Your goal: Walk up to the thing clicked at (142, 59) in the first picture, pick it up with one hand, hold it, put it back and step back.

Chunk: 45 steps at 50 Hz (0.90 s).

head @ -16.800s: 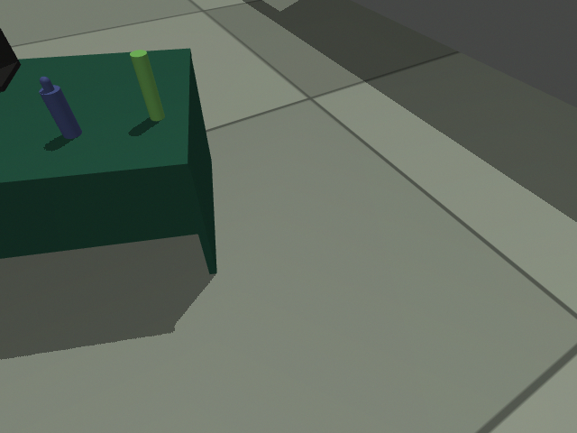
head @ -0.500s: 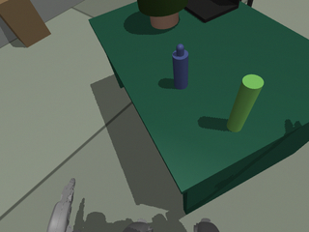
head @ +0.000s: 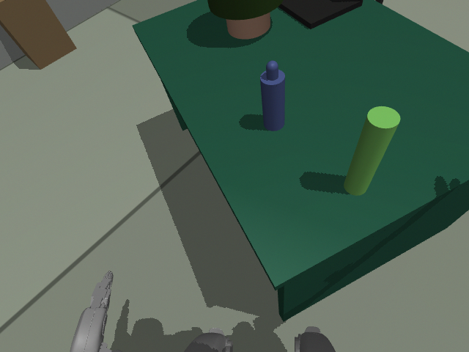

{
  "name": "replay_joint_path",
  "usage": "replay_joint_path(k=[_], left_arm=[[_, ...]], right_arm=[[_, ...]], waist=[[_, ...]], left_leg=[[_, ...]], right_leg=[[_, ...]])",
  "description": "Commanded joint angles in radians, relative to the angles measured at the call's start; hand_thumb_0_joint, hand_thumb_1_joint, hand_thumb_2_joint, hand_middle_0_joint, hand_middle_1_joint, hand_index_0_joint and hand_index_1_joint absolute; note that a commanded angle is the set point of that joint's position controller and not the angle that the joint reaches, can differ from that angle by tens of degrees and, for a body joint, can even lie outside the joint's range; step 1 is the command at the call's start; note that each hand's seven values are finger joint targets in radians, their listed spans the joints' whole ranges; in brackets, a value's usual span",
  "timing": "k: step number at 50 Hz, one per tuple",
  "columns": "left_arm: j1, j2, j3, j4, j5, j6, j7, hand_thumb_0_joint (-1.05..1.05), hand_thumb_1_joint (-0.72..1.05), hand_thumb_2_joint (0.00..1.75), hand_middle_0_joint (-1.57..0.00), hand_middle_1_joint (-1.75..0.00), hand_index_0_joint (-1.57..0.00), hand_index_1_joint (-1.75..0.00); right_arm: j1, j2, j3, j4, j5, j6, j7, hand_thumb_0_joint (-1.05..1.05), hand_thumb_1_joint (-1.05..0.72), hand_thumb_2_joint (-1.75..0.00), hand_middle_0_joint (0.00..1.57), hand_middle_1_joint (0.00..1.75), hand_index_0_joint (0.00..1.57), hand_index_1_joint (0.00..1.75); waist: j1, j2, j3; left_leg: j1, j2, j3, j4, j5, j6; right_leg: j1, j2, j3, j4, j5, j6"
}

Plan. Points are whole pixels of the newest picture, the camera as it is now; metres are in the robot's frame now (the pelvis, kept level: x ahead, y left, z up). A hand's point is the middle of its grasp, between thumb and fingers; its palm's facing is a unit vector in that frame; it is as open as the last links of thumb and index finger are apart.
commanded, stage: approach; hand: right
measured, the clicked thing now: (367, 157) +0.47 -0.20 +0.00
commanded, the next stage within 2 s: close in in 0.40 s
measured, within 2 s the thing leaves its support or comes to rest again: neither
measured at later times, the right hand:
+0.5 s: hand (428, 182) +0.42 -0.29 -0.01, palm faces +0.11 +0.99 +0.07, open 17.6 cm
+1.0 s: hand (374, 180) +0.44 -0.22 -0.03, palm faces +0.13 +0.99 +0.03, open 17.6 cm
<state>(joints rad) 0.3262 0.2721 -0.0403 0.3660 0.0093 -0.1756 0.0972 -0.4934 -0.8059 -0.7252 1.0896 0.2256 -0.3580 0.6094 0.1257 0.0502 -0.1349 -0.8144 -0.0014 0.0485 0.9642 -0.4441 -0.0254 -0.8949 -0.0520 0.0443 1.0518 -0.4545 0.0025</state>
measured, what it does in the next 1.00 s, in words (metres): stands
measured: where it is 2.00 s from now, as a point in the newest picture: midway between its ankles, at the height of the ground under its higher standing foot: outside the picture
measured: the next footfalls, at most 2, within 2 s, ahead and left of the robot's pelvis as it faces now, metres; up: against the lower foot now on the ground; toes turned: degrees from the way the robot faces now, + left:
none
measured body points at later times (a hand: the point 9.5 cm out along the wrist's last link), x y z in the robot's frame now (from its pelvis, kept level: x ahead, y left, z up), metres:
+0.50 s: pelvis +0.00 +0.00 -0.02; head +0.11 -0.06 +0.41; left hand +0.16 +0.27 -0.02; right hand +0.41 -0.35 -0.01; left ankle +0.01 +0.14 -0.67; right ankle +0.03 -0.11 -0.67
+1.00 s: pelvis -0.01 +0.00 -0.04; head +0.11 -0.04 +0.39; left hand +0.14 +0.27 -0.02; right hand +0.42 -0.27 -0.03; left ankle +0.01 +0.14 -0.67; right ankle +0.03 -0.11 -0.67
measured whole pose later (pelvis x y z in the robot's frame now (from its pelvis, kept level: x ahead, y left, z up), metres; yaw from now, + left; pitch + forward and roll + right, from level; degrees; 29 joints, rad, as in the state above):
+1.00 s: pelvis -0.01 +0.00 -0.04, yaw +2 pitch +22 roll +4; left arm 0.42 0.24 0.06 -0.02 0.06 -0.06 -0.02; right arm -0.54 -0.43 -0.51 0.99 0.10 -0.50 0.21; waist 0.19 0.01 -0.16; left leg -1.05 -0.02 0.04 1.18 -0.52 -0.02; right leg -1.11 -0.07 0.04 1.25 -0.53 0.01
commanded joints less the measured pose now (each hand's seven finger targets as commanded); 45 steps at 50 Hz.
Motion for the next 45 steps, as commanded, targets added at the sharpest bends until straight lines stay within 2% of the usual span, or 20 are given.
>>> replay_joint_path(k=[1, 3, 6, 9, 14, 16, 25, 29, 31, 32, 33, 34, 35, 36, 37, 38, 40, 43, 44, 45], left_arm=[[-0.026, 0.195, 0.101, -0.104, -0.007, -0.044, 0.025, 0.00, -0.54, 0.05, -0.05, -0.05, -0.05, -0.05], [-0.066, 0.176, 0.066, -0.155, -0.006, -0.049, 0.027, 0.00, -0.57, 0.05, -0.06, -0.05, -0.05, -0.05], [-0.015, 0.203, 0.108, -0.097, -0.003, -0.043, 0.029, 0.00, -0.57, 0.05, -0.06, -0.05, -0.05, -0.05], [-0.041, 0.226, 0.133, -0.175, 0.001, -0.056, 0.019, 0.00, -0.56, 0.04, -0.06, -0.05, -0.06, -0.05], [0.012, 0.158, 0.097, -0.188, 0.007, -0.069, -0.004, 0.00, -0.55, 0.04, -0.06, -0.05, -0.06, -0.05], [0.004, 0.195, 0.121, -0.285, 0.016, -0.075, -0.006, 0.00, -0.54, 0.03, -0.06, -0.05, -0.06, -0.05], [0.071, 0.178, 0.172, -0.341, 0.047, -0.043, -0.045, 0.00, -0.52, 0.03, -0.05, -0.05, -0.06, -0.05], [0.040, 0.174, 0.186, -0.482, 0.059, -0.028, -0.056, 0.00, -0.55, 0.04, -0.06, -0.06, -0.06, -0.05], [0.106, 0.140, 0.173, -0.427, 0.060, -0.008, -0.072, 0.00, -0.55, 0.04, -0.05, -0.06, -0.06, -0.05], [0.073, 0.131, 0.156, -0.472, 0.060, -0.004, -0.078, 0.00, -0.55, 0.04, -0.06, -0.05, -0.06, -0.05], [0.028, 0.166, 0.181, -0.552, 0.058, -0.002, -0.074, 0.00, -0.55, 0.04, -0.06, -0.05, -0.06, -0.05], [0.052, 0.177, 0.200, -0.542, 0.062, 0.010, -0.071, 0.00, -0.55, 0.04, -0.06, -0.05, -0.06, -0.05], [0.112, 0.121, 0.160, -0.472, 0.066, 0.025, -0.082, 0.00, -0.55, 0.05, -0.05, -0.05, -0.05, -0.05], [0.156, 0.122, 0.186, -0.452, 0.063, 0.034, -0.087, 0.00, -0.54, 0.04, -0.05, -0.05, -0.06, -0.05], [0.169, 0.114, 0.181, -0.446, 0.059, 0.043, -0.090, 0.00, -0.54, 0.04, -0.05, -0.05, -0.06, -0.05], [0.107, 0.131, 0.186, -0.505, 0.056, 0.041, -0.088, 0.00, -0.55, 0.04, -0.06, -0.05, -0.06, -0.05], [0.053, 0.202, 0.244, -0.564, 0.059, 0.048, -0.081, 0.00, -0.55, 0.04, -0.05, -0.05, -0.06, -0.05], [0.152, 0.121, 0.206, -0.477, 0.051, 0.064, -0.098, 0.00, -0.55, 0.04, -0.05, -0.05, -0.05, -0.05], [0.107, 0.107, 0.180, -0.531, 0.048, 0.057, -0.099, 0.00, -0.55, 0.04, -0.05, -0.05, -0.05, -0.05], [0.070, 0.153, 0.220, -0.591, 0.050, 0.054, -0.091, 0.00, -0.54, 0.03, -0.05, -0.05, -0.06, -0.04]], right_arm=[[-0.287, -0.415, -0.029, -0.220, 0.038, -0.045, -0.002, 0.00, 0.59, -0.07, 0.04, 0.06, 0.05, 0.06], [-0.294, -0.387, -0.005, -0.188, 0.034, -0.037, 0.004, 0.00, 0.55, -0.06, 0.04, 0.05, 0.05, 0.05], [-0.285, -0.357, 0.012, -0.123, 0.039, -0.021, 0.013, 0.00, 0.55, -0.06, 0.04, 0.05, 0.05, 0.05], [-0.326, -0.294, 0.058, -0.127, 0.037, -0.027, 0.006, 0.00, 0.55, -0.06, 0.04, 0.05, 0.05, 0.05], [-0.331, -0.171, 0.121, -0.056, 0.032, -0.064, -0.019, 0.00, 0.57, -0.06, 0.04, 0.05, 0.05, 0.05], [-0.372, -0.200, 0.102, -0.104, 0.021, -0.087, -0.042, 0.00, 0.59, -0.06, 0.03, 0.05, 0.05, 0.05], [-0.358, -0.160, 0.066, -0.146, -0.038, -0.195, -0.173, 0.00, 0.60, -0.07, 0.03, 0.06, 0.04, 0.06], [-0.423, -0.159, 0.047, -0.279, -0.067, -0.244, -0.239, 0.00, 0.60, -0.05, 0.04, 0.05, 0.04, 0.05], [-0.292, 0.015, 0.123, -0.143, -0.070, -0.225, -0.259, 0.00, 0.60, -0.05, 0.04, 0.05, 0.04, 0.05], [-0.316, 0.029, 0.130, -0.177, -0.071, -0.228, -0.275, 0.00, 0.59, -0.05, 0.04, 0.05, 0.04, 0.05], [-0.477, -0.141, 0.046, -0.422, -0.081, -0.257, -0.306, 0.00, 0.58, -0.05, 0.04, 0.05, 0.05, 0.05], [-0.526, -0.207, 0.034, -0.484, -0.105, -0.263, -0.329, 0.00, 0.60, -0.05, 0.04, 0.05, 0.04, 0.05], [-0.355, -0.053, 0.114, -0.286, -0.116, -0.236, -0.327, 0.00, 0.60, -0.05, 0.04, 0.05, 0.04, 0.05], [-0.327, 0.051, 0.159, -0.284, -0.105, -0.227, -0.328, 0.00, 0.57, -0.05, 0.04, 0.05, 0.04, 0.05], [-0.291, 0.097, 0.166, -0.242, -0.097, -0.216, -0.339, 0.00, 0.57, -0.05, 0.04, 0.05, 0.04, 0.05], [-0.289, 0.116, 0.172, -0.231, -0.095, -0.214, -0.353, 0.00, 0.57, -0.05, 0.04, 0.05, 0.04, 0.05], [-0.447, -0.013, 0.123, -0.409, -0.108, -0.231, -0.379, 0.00, 0.57, -0.05, 0.04, 0.05, 0.05, 0.05], [-0.261, 0.238, 0.235, -0.177, -0.104, -0.193, -0.378, 0.00, 0.57, -0.06, 0.04, 0.05, 0.04, 0.05], [-0.262, 0.252, 0.241, -0.196, -0.103, -0.194, -0.383, 0.00, 0.57, -0.05, 0.04, 0.05, 0.05, 0.05], [-0.360, 0.156, 0.191, -0.306, -0.107, -0.212, -0.395, 0.00, 0.57, -0.05, 0.04, 0.05, 0.05, 0.05]], waist=[[-0.041, -0.308, -0.353], [-0.026, -0.273, -0.359], [-0.016, -0.280, -0.315], [0.014, -0.222, -0.305], [0.038, -0.166, -0.253], [0.045, -0.160, -0.360], [0.034, -0.273, -0.439], [0.026, -0.335, -0.586], [0.042, -0.308, -0.475], [0.042, -0.300, -0.484], [0.002, -0.363, -0.633], [-0.011, -0.422, -0.696], [0.003, -0.388, -0.567], [0.037, -0.360, -0.486], [0.043, -0.332, -0.420], [0.053, -0.275, -0.424], [0.035, -0.323, -0.528], [0.074, -0.199, -0.326], [0.066, -0.177, -0.338], [0.068, -0.178, -0.434]], left_leg=[[0.076, -0.034, -0.001, -0.108, 0.212, 0.053], [0.087, -0.036, 0.005, -0.118, 0.218, 0.051], [0.049, -0.038, 0.009, -0.116, 0.213, 0.053], [0.042, -0.037, 0.005, -0.120, 0.197, 0.051], [-0.011, -0.031, -0.009, -0.087, 0.167, 0.043], [0.000, -0.031, -0.013, -0.066, 0.196, 0.042], [-0.100, -0.039, -0.015, 0.063, 0.251, 0.051], [-0.043, -0.042, -0.020, 0.095, 0.287, 0.056], [-0.098, -0.049, -0.005, 0.098, 0.250, 0.058], [-0.092, -0.049, -0.003, 0.094, 0.250, 0.059], [-0.047, -0.046, -0.013, 0.102, 0.264, 0.061], [-0.032, -0.047, -0.016, 0.111, 0.284, 0.062], [-0.072, -0.053, -0.005, 0.115, 0.274, 0.061], [-0.105, -0.052, -0.003, 0.110, 0.253, 0.061], [-0.117, -0.053, 0.000, 0.099, 0.226, 0.063], [-0.106, -0.052, 0.003, 0.090, 0.227, 0.058], [-0.091, -0.050, 0.000, 0.093, 0.215, 0.061], [-0.134, -0.052, 0.007, 0.079, 0.158, 0.056], [-0.123, -0.050, 0.003, 0.082, 0.166, 0.053], [-0.093, -0.047, 0.000, 0.086, 0.188, 0.051]], right_leg=[[0.382, 0.022, 0.021, -0.173, 0.346, -0.003], [0.389, 0.018, 0.027, -0.180, 0.350, -0.001], [0.399, 0.013, 0.033, -0.180, 0.388, 0.003], [0.372, 0.012, 0.033, -0.180, 0.308, -0.006], [0.263, 0.023, 0.017, -0.134, 0.196, -0.018], [0.282, 0.027, 0.018, -0.106, 0.230, -0.020], [0.250, 0.020, 0.013, 0.031, 0.395, -0.005], [0.268, 0.023, 0.004, 0.067, 0.404, -0.002], [0.219, 0.020, 0.009, 0.057, 0.374, 0.001], [0.205, 0.019, 0.011, 0.055, 0.361, 0.001], [0.269, 0.017, 0.011, 0.060, 0.379, 0.004], [0.332, 0.014, 0.004, 0.065, 0.420, 0.010], [0.289, 0.016, -0.002, 0.060, 0.418, 0.013], [0.237, 0.014, 0.001, 0.059, 0.374, 0.010], [0.196, 0.013, 0.007, 0.040, 0.338, 0.009], [0.181, 0.010, 0.012, 0.040, 0.314, 0.002], [0.232, 0.004, 0.013, 0.031, 0.296, 0.006], [0.098, 0.009, 0.012, 0.019, 0.182, -0.006], [0.081, 0.009, 0.012, 0.025, 0.180, -0.010], [0.118, 0.006, 0.017, 0.034, 0.203, -0.012]])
